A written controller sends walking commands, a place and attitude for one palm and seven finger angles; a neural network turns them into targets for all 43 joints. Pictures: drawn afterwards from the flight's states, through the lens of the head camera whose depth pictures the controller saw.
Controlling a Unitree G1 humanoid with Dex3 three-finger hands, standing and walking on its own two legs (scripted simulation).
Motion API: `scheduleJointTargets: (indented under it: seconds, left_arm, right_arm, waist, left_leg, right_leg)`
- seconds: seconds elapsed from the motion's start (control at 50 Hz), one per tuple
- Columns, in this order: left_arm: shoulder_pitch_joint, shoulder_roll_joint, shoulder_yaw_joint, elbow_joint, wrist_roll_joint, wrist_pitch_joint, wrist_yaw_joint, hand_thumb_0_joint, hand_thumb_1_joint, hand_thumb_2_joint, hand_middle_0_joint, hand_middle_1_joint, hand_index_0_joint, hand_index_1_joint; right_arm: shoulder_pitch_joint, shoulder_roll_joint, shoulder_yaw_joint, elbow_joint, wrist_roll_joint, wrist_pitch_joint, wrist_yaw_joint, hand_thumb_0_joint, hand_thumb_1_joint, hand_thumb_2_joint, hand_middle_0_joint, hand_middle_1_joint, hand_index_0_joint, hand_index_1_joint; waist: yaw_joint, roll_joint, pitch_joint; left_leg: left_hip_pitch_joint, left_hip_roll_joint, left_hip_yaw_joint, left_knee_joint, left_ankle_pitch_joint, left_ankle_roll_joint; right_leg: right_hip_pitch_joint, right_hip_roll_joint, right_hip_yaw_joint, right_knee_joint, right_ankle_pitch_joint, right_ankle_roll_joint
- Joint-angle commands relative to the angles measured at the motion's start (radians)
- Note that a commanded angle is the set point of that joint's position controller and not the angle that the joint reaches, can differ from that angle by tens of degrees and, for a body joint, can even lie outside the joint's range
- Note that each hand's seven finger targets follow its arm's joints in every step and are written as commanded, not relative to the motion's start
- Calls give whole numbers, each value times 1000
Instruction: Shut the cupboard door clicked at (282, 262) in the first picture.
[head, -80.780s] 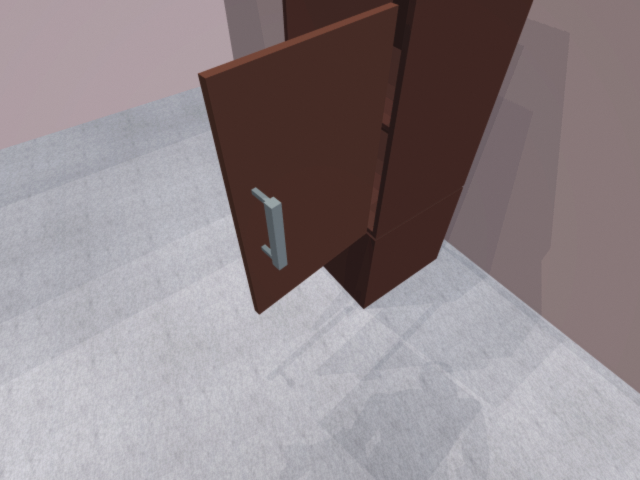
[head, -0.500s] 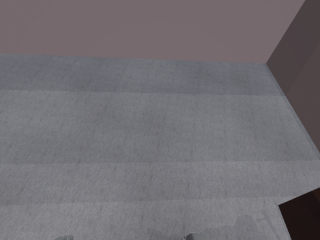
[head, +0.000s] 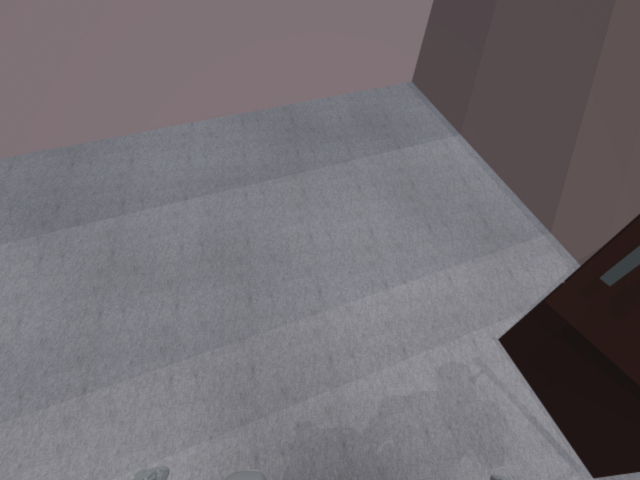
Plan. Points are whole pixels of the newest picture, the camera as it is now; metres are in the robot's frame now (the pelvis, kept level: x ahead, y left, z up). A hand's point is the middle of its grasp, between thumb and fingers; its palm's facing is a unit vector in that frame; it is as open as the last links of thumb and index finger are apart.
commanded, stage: turn to face it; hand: left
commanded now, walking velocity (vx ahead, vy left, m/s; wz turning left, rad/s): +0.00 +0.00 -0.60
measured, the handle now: out of the picture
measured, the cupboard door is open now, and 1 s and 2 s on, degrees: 13 13 13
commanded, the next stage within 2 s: take the last steps up to it in 1.32 s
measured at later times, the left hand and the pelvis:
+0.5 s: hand (228, 429) +0.20 +0.14 -0.15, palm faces -0.32 -0.91 -0.27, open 7.4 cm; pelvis +0.02 -0.02 -0.01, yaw -19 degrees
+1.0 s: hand (237, 392) +0.25 +0.14 -0.17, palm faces -0.52 -0.83 -0.19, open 7.4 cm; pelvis +0.08 +0.00 +0.01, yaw -36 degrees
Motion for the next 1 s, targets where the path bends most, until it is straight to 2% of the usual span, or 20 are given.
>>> scheduleJointTargets:
  seconds: [0.0, 0.02, 0.06, 0.12, 0.3, 0.38, 0.4, 0.42, 0.44, 0.46, 0.48, 0.56, 0.7, 0.76, 0.8, 0.82, 0.84, 0.86, 0.92, 0.98]
  left_arm:
    - [-14, 91, 35, -113, -23, -14, 6, 0, 900, 900, -200, -300, -200, -300]
    - [-34, 121, 41, -117, -15, -13, 2, 0, 900, 900, -200, -300, -200, -300]
    - [-25, 138, 60, -84, -3, -4, -11, 0, 900, 900, -200, -300, -200, -300]
    - [-24, 107, 53, -73, -7, 1, -26, 0, 900, 900, -200, -300, -200, -300]
    - [-95, 69, 32, -98, -9, -5, -29, 0, 900, 900, -200, -300, -200, -300]
    - [2, 96, 39, -70, -9, -18, -24, 0, 900, 900, -200, -300, -200, -300]
    - [78, 153, 49, -49, -4, -27, -17, 0, 900, 900, -200, -300, -200, -300]
    - [137, 267, 71, -33, 6, -41, -2, 0, 900, 900, -200, -300, -200, -300]
    - [164, 305, 75, -22, -9, -35, 13, 0, 900, 900, -200, -300, -200, -300]
    - [129, 289, 69, -32, -11, -31, 20, 0, 900, 900, -200, -300, -200, -300]
    - [50, 248, 70, -56, -7, -32, 28, 0, 900, 900, -200, -300, -200, -300]
    - [-9, 178, 44, -72, -13, -46, 28, 0, 900, 900, -200, -300, -200, -300]
    - [52, 204, 58, -47, -4, -45, 26, 0, 900, 900, -200, -300, -200, -300]
    - [12, 214, 64, -56, -4, -37, 24, 0, 900, 900, -200, -300, -200, -300]
    - [-35, 195, 60, -58, -11, -30, 25, 0, 900, 900, -200, -300, -200, -300]
    - [-20, 150, 51, -72, -22, -26, 23, 0, 900, 900, -200, -300, -200, -300]
    - [30, 98, 38, -82, -31, -23, 12, 0, 900, 900, -200, -300, -200, -300]
    - [9, 121, 39, -84, -22, -22, 12, 0, 900, 900, -200, -300, -200, -300]
    - [-9, 142, 58, -61, -6, -11, -9, 0, 900, 900, -200, -300, -200, -300]
    - [3, 107, 47, -56, -10, -2, -20, 0, 900, 900, -200, -300, -200, -300]
  right_arm:
    - [168, -269, -56, -42, -21, -43, -21, 0, -900, -900, 200, 300, 200, 300]
    - [149, -266, -47, -59, -28, -38, -23, 0, -900, -900, 200, 300, 200, 300]
    - [49, -192, -29, -77, -30, -44, -31, 0, -900, -900, 200, 300, 200, 300]
    - [43, -160, -20, -75, -29, -45, -35, 0, -900, -900, 200, 300, 200, 300]
    - [126, -187, -50, -15, -26, -34, -18, 0, -900, -900, 200, 300, 200, 300]
    - [70, -208, -61, -19, -19, -28, -10, 0, -900, -900, 200, 300, 200, 300]
    - [66, -184, -60, -27, -10, -27, -2, 0, -900, -900, 200, 300, 200, 300]
    - [24, -94, -36, -73, -5, -23, 1, 0, -900, -900, 200, 300, 200, 300]
    - [-15, -111, -31, -97, -8, -7, -8, 0, -900, -900, 200, 300, 200, 300]
    - [-7, -113, -30, -91, -4, 5, -8, 0, -900, -900, 200, 300, 200, 300]
    - [-18, -102, -32, -85, -9, 3, -11, 0, -900, -900, 200, 300, 200, 300]
    - [10, -112, -32, -44, -14, -3, -3, 0, -900, -900, 200, 300, 200, 300]
    - [-43, -95, -24, -75, -5, -12, -10, 0, -900, -900, 200, 300, 200, 300]
    - [-19, -93, -22, -76, 0, -19, -14, 0, -900, -900, 200, 300, 200, 300]
    - [63, -106, -26, -52, 3, -26, -16, 0, -900, -900, 200, 300, 200, 300]
    - [106, -165, -33, -41, -7, -40, -20, 0, -900, -900, 200, 300, 200, 300]
    - [130, -264, -49, -44, -19, -46, -22, 0, -900, -900, 200, 300, 200, 300]
    - [142, -272, -48, -54, -23, -34, -27, 0, -900, -900, 200, 300, 200, 300]
    - [31, -187, -21, -90, -28, -39, -33, 0, -900, -900, 200, 300, 200, 300]
    - [44, -165, -18, -75, -26, -41, -36, 0, -900, -900, 200, 300, 200, 300]
  waist:
    - [-46, 374, -163]
    - [-52, 281, -140]
    - [-5, 260, -86]
    - [0, 183, -86]
    - [-51, 255, -128]
    - [13, 210, -143]
    - [49, 93, -169]
    - [90, -260, -155]
    - [100, -273, -146]
    - [75, -186, -112]
    - [43, -214, -70]
    - [-1, -123, -114]
    - [29, -94, -162]
    - [9, -136, -146]
    - [-39, -105, -147]
    - [-46, 45, -184]
    - [-38, 330, -217]
    - [-54, 297, -195]
    - [-11, 228, -77]
    - [-4, 199, -116]
  left_leg:
    - [313, 409, -396, -384, 245, 171]
    - [219, 445, -400, -386, 241, 234]
    - [164, 352, -251, -384, 305, 205]
    - [231, 280, -69, -334, 458, 186]
    - [334, 320, 76, -248, 565, 199]
    - [224, 304, 141, -108, 443, 125]
    - [109, 256, 172, 29, 313, 75]
    - [-169, 97, 217, 263, -223, 12]
    - [-242, 48, 85, 449, -351, 7]
    - [-247, 69, 5, 532, -277, 17]
    - [-320, 70, -25, 543, -210, 14]
    - [-218, 64, -17, 464, -58, -15]
    - [-177, 12, -9, 225, -97, -17]
    - [-60, -12, -1, 57, -72, -6]
    - [133, -10, -12, -184, 114, 1]
    - [285, 109, -110, -316, 233, 34]
    - [417, 367, -344, -319, 488, 147]
    - [333, 453, -373, -317, 533, 240]
    - [196, 340, -209, -336, 496, 220]
    - [299, 275, -53, -296, 595, 197]
  right_leg:
    - [-267, 28, -74, 356, -324, -1]
    - [-245, -18, -37, 511, -324, -4]
    - [-267, -49, -44, 634, -206, 18]
    - [-272, -64, -88, 621, -128, 35]
    - [-153, -62, -201, 242, -133, 21]
    - [73, -41, -225, -62, 80, -17]
    - [230, -102, -137, -173, 207, -45]
    - [365, -350, 218, -247, 486, -143]
    - [287, -446, 307, -242, 634, -236]
    - [205, -432, 264, -270, 423, -261]
    - [209, -366, 253, -292, 343, -234]
    - [185, -260, 93, -209, 559, -194]
    - [269, -260, 194, -150, 662, -227]
    - [184, -239, 218, -119, 649, -206]
    - [62, -184, 200, -46, 521, -137]
    - [-55, -83, 128, 49, 315, -80]
    - [-240, 41, -22, 271, -212, -13]
    - [-231, 11, -45, 487, -360, -5]
    - [-257, -51, -48, 655, -222, 21]
    - [-273, -59, -89, 610, -141, 39]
